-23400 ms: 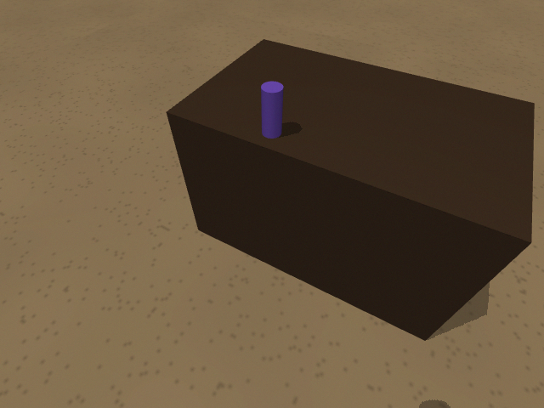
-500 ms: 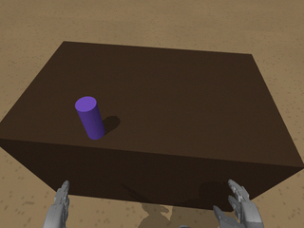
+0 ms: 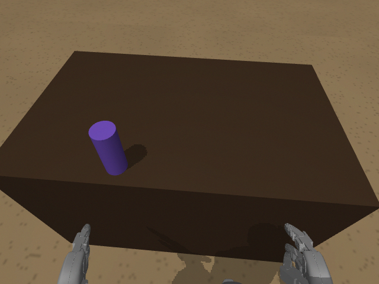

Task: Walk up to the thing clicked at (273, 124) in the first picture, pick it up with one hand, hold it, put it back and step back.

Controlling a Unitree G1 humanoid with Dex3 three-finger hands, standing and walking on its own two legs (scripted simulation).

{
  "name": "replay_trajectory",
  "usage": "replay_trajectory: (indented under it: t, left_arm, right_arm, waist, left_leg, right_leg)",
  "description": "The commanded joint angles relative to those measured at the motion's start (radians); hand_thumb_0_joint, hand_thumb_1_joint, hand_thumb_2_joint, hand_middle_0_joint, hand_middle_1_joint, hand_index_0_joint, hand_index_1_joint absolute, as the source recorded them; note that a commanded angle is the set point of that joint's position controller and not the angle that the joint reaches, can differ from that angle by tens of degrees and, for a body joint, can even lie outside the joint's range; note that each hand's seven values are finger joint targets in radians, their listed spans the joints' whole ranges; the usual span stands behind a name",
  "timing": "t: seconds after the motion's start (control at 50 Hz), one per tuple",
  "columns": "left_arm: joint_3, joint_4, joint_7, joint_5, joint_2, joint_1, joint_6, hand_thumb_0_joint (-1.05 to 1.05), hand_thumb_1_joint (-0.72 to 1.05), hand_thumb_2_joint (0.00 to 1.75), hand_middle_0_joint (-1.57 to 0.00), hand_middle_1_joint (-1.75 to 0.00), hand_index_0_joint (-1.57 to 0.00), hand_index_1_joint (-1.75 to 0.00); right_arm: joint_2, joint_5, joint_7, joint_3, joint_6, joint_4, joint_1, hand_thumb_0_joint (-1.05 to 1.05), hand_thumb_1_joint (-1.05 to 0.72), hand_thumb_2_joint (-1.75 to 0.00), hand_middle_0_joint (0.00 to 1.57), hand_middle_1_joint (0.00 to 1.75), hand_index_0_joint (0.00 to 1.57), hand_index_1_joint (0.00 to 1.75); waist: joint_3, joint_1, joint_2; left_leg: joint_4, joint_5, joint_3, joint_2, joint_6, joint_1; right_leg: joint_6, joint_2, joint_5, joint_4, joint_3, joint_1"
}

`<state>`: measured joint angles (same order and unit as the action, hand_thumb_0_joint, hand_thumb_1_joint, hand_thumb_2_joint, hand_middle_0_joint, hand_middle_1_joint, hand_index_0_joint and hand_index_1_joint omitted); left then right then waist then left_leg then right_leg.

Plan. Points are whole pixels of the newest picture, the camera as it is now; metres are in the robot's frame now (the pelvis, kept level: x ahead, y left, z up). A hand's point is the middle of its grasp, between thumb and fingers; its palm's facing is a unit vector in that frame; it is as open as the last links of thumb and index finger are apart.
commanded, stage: home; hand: left
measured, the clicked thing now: (110, 149) +0.43 +0.21 +0.01
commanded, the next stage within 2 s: stand in 1.94 s
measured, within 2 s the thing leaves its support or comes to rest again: neither
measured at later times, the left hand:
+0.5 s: hand (107, 270) +0.17 +0.17 -0.05, palm faces +0.10 -0.97 -0.22, open 17.5 cm
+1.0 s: hand (106, 272) +0.17 +0.17 -0.05, palm faces +0.10 -0.97 -0.22, open 17.5 cm
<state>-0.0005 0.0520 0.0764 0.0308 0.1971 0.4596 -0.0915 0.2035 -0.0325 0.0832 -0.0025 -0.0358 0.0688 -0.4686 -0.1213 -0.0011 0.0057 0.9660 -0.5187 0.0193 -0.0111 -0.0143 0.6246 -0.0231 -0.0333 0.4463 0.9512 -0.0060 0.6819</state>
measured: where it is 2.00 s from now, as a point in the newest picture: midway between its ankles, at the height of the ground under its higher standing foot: outside the picture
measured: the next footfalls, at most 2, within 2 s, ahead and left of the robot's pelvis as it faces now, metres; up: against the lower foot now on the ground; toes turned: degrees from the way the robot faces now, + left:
none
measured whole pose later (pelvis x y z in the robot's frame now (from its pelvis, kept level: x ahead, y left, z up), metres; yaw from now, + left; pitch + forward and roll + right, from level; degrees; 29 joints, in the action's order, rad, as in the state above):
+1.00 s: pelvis +0.00 +0.00 +0.00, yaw +0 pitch +10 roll +0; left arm 0.00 0.02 0.08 0.03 0.20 0.47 -0.12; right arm 0.20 -0.03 0.09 -0.01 -0.03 0.06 -0.47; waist -0.13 0.00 0.00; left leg 0.98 -0.52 0.02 -0.02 -0.02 0.64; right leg -0.02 -0.03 0.45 0.96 -0.01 0.69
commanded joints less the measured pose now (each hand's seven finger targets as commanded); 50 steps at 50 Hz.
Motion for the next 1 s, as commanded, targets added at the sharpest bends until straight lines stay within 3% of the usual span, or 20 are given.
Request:
replay_trajectory:
  t: [0.0, 0.02, 0.08, 0.16, 0.22, 0.26, 0.28, 0.3, 0.32, 0.36, 0.42, 0.44, 0.5, 0.52, 0.66, 0.78, 0.86, 0.92, 0.96, 0.98]
  left_arm:
    - [0.049, -0.196, 0.011, -0.004, 0.096, -0.014, 0.046, 0.0, -0.58, 0.04, -0.05, -0.05, -0.05, -0.05]
    - [0.061, -0.196, 0.011, -0.004, 0.102, -0.003, 0.045, 0.0, -0.57, 0.05, -0.05, -0.05, -0.05, -0.05]
    - [0.053, -0.207, 0.011, -0.002, 0.1, -0.018, 0.042, 0.0, -0.59, 0.03, -0.05, -0.05, -0.04, -0.05]
    - [0.057, -0.2, 0.01, -0.004, 0.098, 0.001, 0.04, 0.0, -0.56, 0.05, -0.05, -0.05, -0.05, -0.05]
    - [0.06, -0.208, 0.011, -0.002, 0.108, -0.008, 0.04, 0.0, -0.56, 0.05, -0.05, -0.05, -0.05, -0.05]
    - [0.058, -0.209, 0.01, -0.003, 0.101, -0.004, 0.037, 0.0, -0.55, 0.06, -0.05, -0.05, -0.05, -0.05]
    - [0.05, -0.208, 0.01, -0.004, 0.095, -0.001, 0.037, 0.0, -0.56, 0.05, -0.05, -0.05, -0.05, -0.05]
    - [0.065, -0.226, 0.012, -0.002, 0.112, -0.016, 0.038, 0.0, -0.57, 0.04, -0.05, -0.05, -0.05, -0.05]
    - [0.053, -0.212, 0.009, -0.004, 0.099, 0.0, 0.034, 0.0, -0.55, 0.05, -0.05, -0.05, -0.05, -0.05]
    - [0.05, -0.216, 0.011, -0.005, 0.097, -0.001, 0.03, 0.0, -0.56, 0.05, -0.05, -0.05, -0.05, -0.05]
    - [0.063, -0.21, 0.013, -0.004, 0.106, 0.0, 0.028, 0.0, -0.57, 0.05, -0.05, -0.05, -0.05, -0.05]
    - [0.053, -0.212, 0.011, -0.004, 0.103, -0.008, 0.029, 0.0, -0.55, 0.05, -0.05, -0.05, -0.05, -0.05]
    - [0.049, -0.221, 0.011, -0.004, 0.099, 0.001, 0.025, 0.0, -0.57, 0.05, -0.05, -0.05, -0.05, -0.05]
    - [0.058, -0.216, 0.013, -0.003, 0.106, -0.004, 0.025, 0.0, -0.56, 0.05, -0.05, -0.05, -0.05, -0.05]
    - [0.052, -0.218, 0.012, -0.003, 0.1, -0.005, 0.026, 0.0, -0.54, 0.06, -0.05, -0.06, -0.05, -0.06]
    - [0.051, -0.217, 0.013, -0.007, 0.099, 0.012, 0.024, 0.0, -0.57, 0.04, -0.05, -0.05, -0.05, -0.05]
    - [0.049, -0.221, 0.014, -0.007, 0.096, -0.008, 0.023, 0.0, -0.55, 0.06, -0.05, -0.05, -0.05, -0.05]
    - [0.052, -0.217, 0.015, -0.004, 0.101, 0.004, 0.019, 0.0, -0.55, 0.06, -0.05, -0.06, -0.05, -0.06]
    - [0.058, -0.22, 0.017, -0.004, 0.105, -0.001, 0.022, 0.0, -0.56, 0.05, -0.05, -0.05, -0.05, -0.05]
    - [0.056, -0.224, 0.014, -0.005, 0.1, 0.005, 0.022, 0.0, -0.56, 0.05, -0.05, -0.05, -0.05, -0.05]
  right_arm:
    - [0.089, 0.002, 0.013, 0.055, 0.06, -0.183, 0.017, 0.0, -0.9, -0.9, 0.2, 0.3, 0.2, 0.3]
    - [0.094, 0.004, 0.015, 0.06, 0.056, -0.174, 0.003, 0.0, -0.9, -0.9, 0.2, 0.3, 0.2, 0.3]
    - [0.092, 0.002, 0.013, 0.055, 0.053, -0.174, 0.016, 0.0, -0.9, -0.9, 0.2, 0.3, 0.2, 0.3]
    - [0.099, 0.004, 0.017, 0.065, 0.055, -0.197, 0.011, 0.0, -0.9, -0.9, 0.2, 0.3, 0.2, 0.3]
    - [0.091, 0.002, 0.017, 0.056, 0.054, -0.184, 0.022, 0.0, -0.9, -0.9, 0.2, 0.3, 0.2, 0.3]
    - [0.086, 0.002, 0.017, 0.046, 0.057, -0.198, 0.022, 0.0, -0.9, -0.9, 0.2, 0.3, 0.2, 0.3]
    - [0.1, 0.003, 0.02, 0.07, 0.055, -0.198, 0.005, 0.0, -0.9, -0.9, 0.2, 0.3, 0.2, 0.3]
    - [0.09, 0.003, 0.02, 0.05, 0.055, -0.198, 0.019, 0.0, -0.9, -0.9, 0.2, 0.3, 0.2, 0.3]
    - [0.095, 0.005, 0.021, 0.059, 0.055, -0.19, -0.004, 0.0, -0.9, -0.9, 0.2, 0.3, 0.2, 0.3]
    - [0.091, 0.005, 0.019, 0.053, 0.058, -0.191, 0.007, 0.0, -0.9, -0.9, 0.2, 0.3, 0.2, 0.3]
    - [0.097, 0.005, 0.021, 0.058, 0.056, -0.184, 0.01, 0.0, -0.9, -0.9, 0.2, 0.3, 0.2, 0.3]
    - [0.085, 0.004, 0.02, 0.041, 0.058, -0.195, 0.021, 0.0, -0.9, -0.9, 0.2, 0.3, 0.2, 0.3]
    - [0.099, 0.004, 0.02, 0.062, 0.057, -0.186, 0.0, 0.0, -0.9, -0.9, 0.2, 0.3, 0.2, 0.3]
    - [0.096, 0.003, 0.019, 0.054, 0.057, -0.185, 0.013, 0.0, -0.9, -0.9, 0.2, 0.3, 0.2, 0.3]
    - [0.094, 0.002, 0.019, 0.053, 0.062, -0.194, 0.029, 0.0, -0.9, -0.9, 0.2, 0.3, 0.2, 0.3]
    - [0.101, 0.006, 0.021, 0.062, 0.06, -0.203, 0.009, 0.0, -0.9, -0.9, 0.2, 0.3, 0.2, 0.3]
    - [0.086, 0.005, 0.022, 0.048, 0.063, -0.194, 0.016, 0.0, -0.9, -0.9, 0.2, 0.3, 0.2, 0.3]
    - [0.102, 0.004, 0.023, 0.06, 0.064, -0.194, 0.014, 0.0, -0.9, -0.9, 0.2, 0.3, 0.2, 0.3]
    - [0.09, 0.004, 0.022, 0.048, 0.062, -0.189, 0.019, 0.0, -0.9, -0.9, 0.2, 0.3, 0.2, 0.3]
    - [0.1, 0.004, 0.024, 0.066, 0.063, -0.202, 0.015, 0.0, -0.9, -0.9, 0.2, 0.3, 0.2, 0.3]
  waist:
    - [-0.103, -0.005, -0.015]
    - [-0.137, -0.009, -0.034]
    - [-0.078, -0.009, -0.023]
    - [-0.117, 0.005, 0.011]
    - [-0.081, -0.003, -0.002]
    - [-0.102, -0.006, 0.008]
    - [-0.124, 0.012, 0.01]
    - [-0.108, -0.004, -0.007]
    - [-0.131, 0.009, 0.002]
    - [-0.128, 0.0, -0.024]
    - [-0.115, -0.004, -0.004]
    - [-0.094, -0.003, 0.001]
    - [-0.115, 0.005, -0.024]
    - [-0.099, -0.007, -0.028]
    - [-0.089, -0.003, -0.006]
    - [-0.14, 0.002, -0.013]
    - [-0.111, -0.002, -0.012]
    - [-0.081, -0.002, 0.002]
    - [-0.082, -0.008, -0.022]
    - [-0.117, 0.0, -0.007]
  left_leg:
    - [-0.156, 0.292, -0.047, 0.022, 0.01, -0.021]
    - [-0.145, 0.311, -0.049, 0.023, 0.009, -0.03]
    - [-0.16, 0.27, -0.044, 0.021, 0.01, -0.005]
    - [-0.146, 0.263, -0.049, 0.022, 0.018, -0.02]
    - [-0.153, 0.218, -0.048, 0.023, 0.019, -0.002]
    - [-0.145, 0.238, -0.052, 0.024, 0.02, -0.003]
    - [-0.141, 0.269, -0.048, 0.021, 0.019, -0.02]
    - [-0.14, 0.263, -0.053, 0.026, 0.02, -0.012]
    - [-0.132, 0.293, -0.052, 0.024, 0.019, -0.024]
    - [-0.138, 0.319, -0.046, 0.021, 0.011, -0.024]
    - [-0.14, 0.281, -0.041, 0.02, 0.014, -0.008]
    - [-0.14, 0.252, -0.049, 0.023, 0.019, 0.0]
    - [-0.147, 0.303, -0.04, 0.018, 0.009, -0.017]
    - [-0.152, 0.284, -0.041, 0.019, 0.01, -0.011]
    - [-0.16, 0.216, -0.039, 0.018, 0.016, 0.003]
    - [-0.142, 0.317, -0.038, 0.017, 0.008, -0.025]
    - [-0.148, 0.266, -0.04, 0.017, 0.012, -0.014]
    - [-0.155, 0.229, -0.04, 0.018, 0.015, 0.007]
    - [-0.158, 0.214, -0.043, 0.02, 0.015, 0.008]
    - [-0.153, 0.245, -0.039, 0.018, 0.013, -0.005]
  right_leg:
    - [0.027, 0.017, -0.242, -0.127, -0.035, -0.148]
    - [0.029, 0.016, -0.262, -0.122, -0.032, -0.156]
    - [0.029, 0.017, -0.218, -0.129, -0.036, -0.131]
    - [0.023, 0.018, -0.231, -0.134, -0.032, -0.145]
    - [0.023, 0.017, -0.184, -0.145, -0.031, -0.129]
    - [0.022, 0.015, -0.209, -0.143, -0.027, -0.14]
    - [0.024, 0.018, -0.238, -0.131, -0.031, -0.145]
    - [0.022, 0.016, -0.237, -0.14, -0.027, -0.146]
    - [0.022, 0.017, -0.268, -0.13, -0.028, -0.151]
    - [0.028, 0.018, -0.276, -0.115, -0.032, -0.148]
    - [0.027, 0.018, -0.237, -0.124, -0.034, -0.144]
    - [0.023, 0.014, -0.222, -0.14, -0.027, -0.143]
    - [0.03, 0.019, -0.251, -0.114, -0.037, -0.143]
    - [0.03, 0.02, -0.233, -0.121, -0.037, -0.134]
    - [0.026, 0.022, -0.173, -0.134, -0.038, -0.123]
    - [0.031, 0.024, -0.262, -0.106, -0.041, -0.142]
    - [0.029, 0.021, -0.216, -0.119, -0.036, -0.128]
    - [0.026, 0.021, -0.186, -0.13, -0.037, -0.12]
    - [0.027, 0.02, -0.175, -0.134, -0.034, -0.121]
    - [0.029, 0.022, -0.2, -0.123, -0.036, -0.134]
